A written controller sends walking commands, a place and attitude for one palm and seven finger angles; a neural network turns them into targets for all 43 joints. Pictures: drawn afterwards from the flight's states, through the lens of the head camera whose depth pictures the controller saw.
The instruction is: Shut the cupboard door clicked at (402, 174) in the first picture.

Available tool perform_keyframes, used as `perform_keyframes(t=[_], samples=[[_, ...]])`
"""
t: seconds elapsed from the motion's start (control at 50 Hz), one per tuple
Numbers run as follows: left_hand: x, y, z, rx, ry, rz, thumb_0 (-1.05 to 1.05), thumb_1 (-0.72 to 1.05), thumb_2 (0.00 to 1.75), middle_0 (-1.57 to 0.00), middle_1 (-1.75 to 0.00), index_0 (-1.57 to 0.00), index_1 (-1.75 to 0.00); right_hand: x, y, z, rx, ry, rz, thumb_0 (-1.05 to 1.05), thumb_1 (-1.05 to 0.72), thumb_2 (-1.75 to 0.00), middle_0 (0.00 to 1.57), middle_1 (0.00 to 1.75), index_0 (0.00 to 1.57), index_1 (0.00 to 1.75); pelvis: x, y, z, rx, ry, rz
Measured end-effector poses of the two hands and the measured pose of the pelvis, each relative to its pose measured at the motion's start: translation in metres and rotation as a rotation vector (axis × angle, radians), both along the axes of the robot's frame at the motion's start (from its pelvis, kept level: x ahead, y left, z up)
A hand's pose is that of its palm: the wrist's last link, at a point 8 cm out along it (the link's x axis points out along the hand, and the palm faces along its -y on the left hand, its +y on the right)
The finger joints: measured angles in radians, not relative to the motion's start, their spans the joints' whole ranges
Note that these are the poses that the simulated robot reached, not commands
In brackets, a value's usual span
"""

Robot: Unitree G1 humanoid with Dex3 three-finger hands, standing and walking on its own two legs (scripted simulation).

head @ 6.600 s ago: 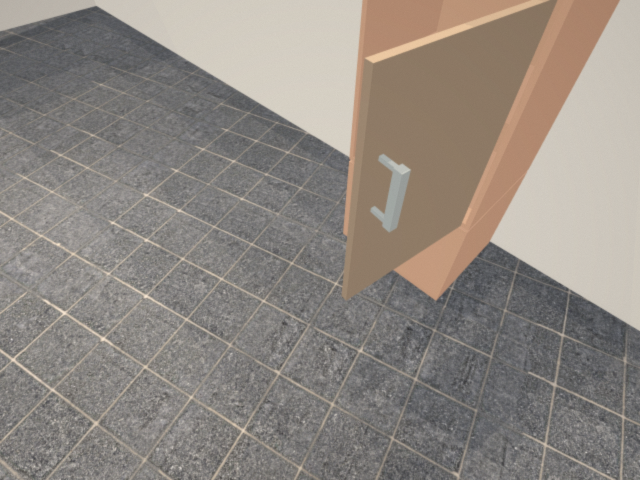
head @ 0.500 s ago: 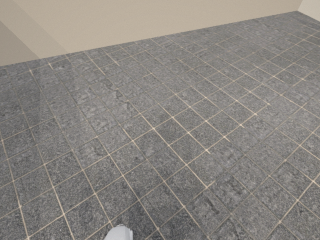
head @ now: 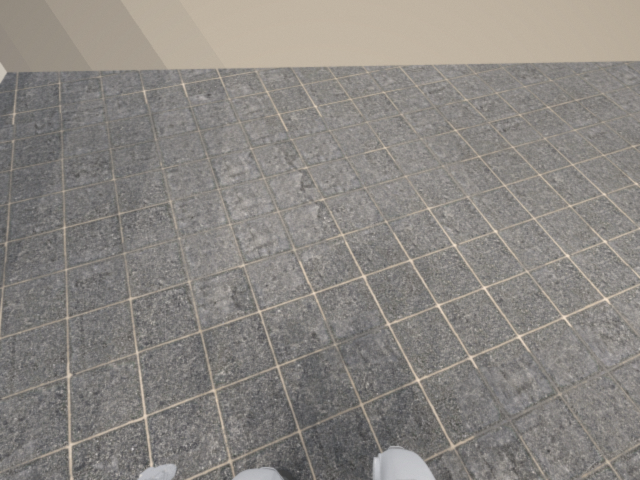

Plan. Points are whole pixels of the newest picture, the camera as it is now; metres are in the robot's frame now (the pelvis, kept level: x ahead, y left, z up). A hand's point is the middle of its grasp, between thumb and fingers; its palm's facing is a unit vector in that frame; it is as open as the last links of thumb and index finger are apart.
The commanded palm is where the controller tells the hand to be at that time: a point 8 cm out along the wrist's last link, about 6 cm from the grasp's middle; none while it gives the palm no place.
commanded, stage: walk to a spot facing it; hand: left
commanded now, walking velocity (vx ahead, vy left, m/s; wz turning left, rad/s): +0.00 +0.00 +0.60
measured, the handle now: out of the picture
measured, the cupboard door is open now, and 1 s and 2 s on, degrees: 81 81 81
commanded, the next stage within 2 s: none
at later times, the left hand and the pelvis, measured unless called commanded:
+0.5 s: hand out of the picture +0.06 +0.12 -0.15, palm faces +0.32 -0.91 -0.27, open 7.3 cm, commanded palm none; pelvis +0.06 -0.09 +0.01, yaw +20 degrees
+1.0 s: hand out of the picture +0.04 +0.14 -0.16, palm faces +0.57 -0.78 -0.27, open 7.3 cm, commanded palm none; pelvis +0.08 -0.09 +0.00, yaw +36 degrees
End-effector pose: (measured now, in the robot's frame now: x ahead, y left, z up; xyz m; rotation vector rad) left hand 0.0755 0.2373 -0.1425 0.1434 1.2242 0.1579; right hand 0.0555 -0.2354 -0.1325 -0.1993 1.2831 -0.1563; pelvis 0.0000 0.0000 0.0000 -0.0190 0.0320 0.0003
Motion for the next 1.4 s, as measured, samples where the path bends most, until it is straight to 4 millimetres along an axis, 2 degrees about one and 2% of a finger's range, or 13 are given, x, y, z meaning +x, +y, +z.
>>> perform_keyframes(t=[0.1,0.2,0.3,0.4,0.52,0.64,0.7,0.76,0.86,1.08,1.24,1.32,1.4], samples=[[0.046,-0.01,0.015,0.04,-0.087,-0.001,0.0,0.92,0.9,-0.2,-0.3,-0.2,-0.3,0.013,-0.023,-0.002,0.013,0.015,0.005,0.01,-0.91,-0.9,0.21,0.3,0.2,0.3,0.016,-0.021,0.001,0.003,0.013,0.051],[0.066,-0.03,0.024,0.09,-0.155,0.021,0.0,0.91,0.9,-0.2,-0.3,-0.2,-0.3,0.035,-0.06,-0.017,0.021,0.024,0.024,0.01,-0.91,-0.9,0.21,0.3,0.2,0.3,0.031,-0.051,-0.007,0.025,0.024,0.11],[0.046,-0.051,0.035,0.11,-0.125,0.08,0.0,0.91,0.9,-0.2,-0.3,-0.2,-0.3,0.07,-0.088,-0.014,0.014,0.032,0.089,0.01,-0.91,-0.9,0.2,0.3,0.2,0.3,0.042,-0.07,0.0,0.052,0.007,0.19],[0.009,-0.068,0.035,0.093,-0.049,0.182,0.0,0.91,0.9,-0.2,-0.3,-0.2,-0.3,0.112,-0.095,-0.005,0.012,0.024,0.187,0.01,-0.91,-0.9,0.2,0.3,0.19,0.3,0.053,-0.083,0.008,0.078,0.005,0.273],[-0.053,-0.078,0.025,0.072,0.048,0.326,0.0,0.92,0.9,-0.2,-0.3,-0.2,-0.3,0.171,-0.072,-0.001,0.012,-0.015,0.342,0.01,-0.91,-0.9,0.2,0.3,0.19,0.3,0.059,-0.086,0.006,0.077,-0.002,0.361],[-0.118,-0.075,0.003,0.042,0.151,0.463,0.01,0.91,0.9,-0.2,-0.3,-0.2,-0.3,0.229,-0.018,0.003,0.016,-0.128,0.506,0.01,-0.91,-0.9,0.2,0.3,0.19,0.3,0.06,-0.074,-0.008,0.057,-0.008,0.445],[-0.139,-0.068,-0.011,0.03,0.19,0.515,0.01,0.91,0.9,-0.2,-0.3,-0.2,-0.3,0.245,0.005,0.005,0.017,-0.195,0.562,0.01,-0.91,-0.9,0.2,0.3,0.19,0.3,0.058,-0.068,-0.017,0.051,-0.009,0.485],[-0.137,-0.062,-0.008,0.037,0.173,0.551,0.01,0.91,0.9,-0.2,-0.3,-0.2,-0.3,0.245,0.013,0.012,0.009,-0.195,0.599,0.0,-0.91,-0.9,0.2,0.3,0.19,0.3,0.058,-0.068,-0.011,0.042,-0.014,0.515],[-0.111,-0.054,0.006,0.051,0.068,0.572,0.01,0.91,0.9,-0.2,-0.3,-0.2,-0.3,0.238,0.011,0.015,0.002,-0.143,0.627,0.0,-0.91,-0.9,0.2,0.3,0.2,0.3,0.061,-0.072,-0.001,0.023,-0.011,0.562],[-0.058,-0.08,0.02,0.126,-0.048,0.597,0.01,0.91,0.9,-0.2,-0.3,-0.2,-0.3,0.248,-0.03,-0.02,0.029,-0.016,0.632,0.01,-0.91,-0.9,0.21,0.3,0.2,0.3,0.091,-0.106,-0.01,0.026,0.018,0.676],[-0.073,-0.126,0.029,0.082,-0.001,0.715,0.01,0.91,0.9,-0.2,-0.3,-0.2,-0.3,0.274,-0.027,-0.009,0.018,0.045,0.726,0.01,-0.91,-0.9,0.2,0.3,0.19,0.3,0.108,-0.114,0.005,0.063,0.017,0.797],[-0.094,-0.142,0.024,0.061,0.018,0.801,0.0,0.92,0.9,-0.2,-0.3,-0.21,-0.3,0.291,-0.003,-0.004,0.014,0.036,0.811,0.01,-0.91,-0.9,0.2,0.3,0.19,0.3,0.111,-0.113,0.006,0.065,0.012,0.858],[-0.127,-0.154,0.011,0.036,0.052,0.885,0.0,0.92,0.9,-0.2,-0.3,-0.21,-0.3,0.308,0.038,-0.001,0.016,-0.014,0.912,0.01,-0.91,-0.9,0.2,0.3,0.19,0.3,0.108,-0.107,0.0,0.056,0.002,0.916]])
